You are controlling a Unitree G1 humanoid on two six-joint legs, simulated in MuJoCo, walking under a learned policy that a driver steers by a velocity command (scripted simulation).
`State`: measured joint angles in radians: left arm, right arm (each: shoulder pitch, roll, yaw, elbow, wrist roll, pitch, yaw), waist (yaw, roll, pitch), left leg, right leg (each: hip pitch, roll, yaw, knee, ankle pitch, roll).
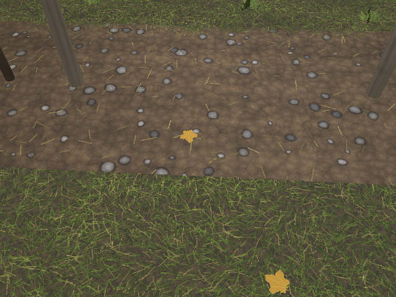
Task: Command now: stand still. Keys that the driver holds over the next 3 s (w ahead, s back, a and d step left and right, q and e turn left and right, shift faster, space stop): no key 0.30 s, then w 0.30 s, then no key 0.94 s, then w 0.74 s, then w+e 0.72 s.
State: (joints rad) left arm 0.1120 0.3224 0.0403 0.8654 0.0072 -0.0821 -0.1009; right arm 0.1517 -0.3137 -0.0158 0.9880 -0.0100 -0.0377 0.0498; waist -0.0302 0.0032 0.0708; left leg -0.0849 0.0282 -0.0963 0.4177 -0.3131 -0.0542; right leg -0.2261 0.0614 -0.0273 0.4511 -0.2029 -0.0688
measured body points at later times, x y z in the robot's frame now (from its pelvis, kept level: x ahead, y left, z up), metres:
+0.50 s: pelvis +0.02 +0.02 +0.01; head +0.04 +0.02 +0.46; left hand +0.07 +0.30 -0.12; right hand +0.10 -0.27 -0.12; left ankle -0.03 +0.16 -0.70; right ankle +0.02 -0.08 -0.74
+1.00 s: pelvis +0.14 +0.08 +0.00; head +0.16 +0.08 +0.44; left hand +0.26 +0.34 -0.13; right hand +0.21 -0.18 -0.14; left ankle +0.07 +0.17 -0.74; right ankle +0.19 -0.04 -0.74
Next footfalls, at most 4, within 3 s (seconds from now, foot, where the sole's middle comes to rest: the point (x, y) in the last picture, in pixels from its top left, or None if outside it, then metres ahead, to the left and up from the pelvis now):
0.64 left None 0.11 0.17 -0.78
0.96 right None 0.23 -0.04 -0.78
2.30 left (130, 291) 0.57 0.28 -0.96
2.78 right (201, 223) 0.85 0.00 -0.96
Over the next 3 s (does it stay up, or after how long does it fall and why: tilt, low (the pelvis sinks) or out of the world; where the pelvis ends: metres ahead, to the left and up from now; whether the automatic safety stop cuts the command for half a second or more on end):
stays up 0.81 0.07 -0.18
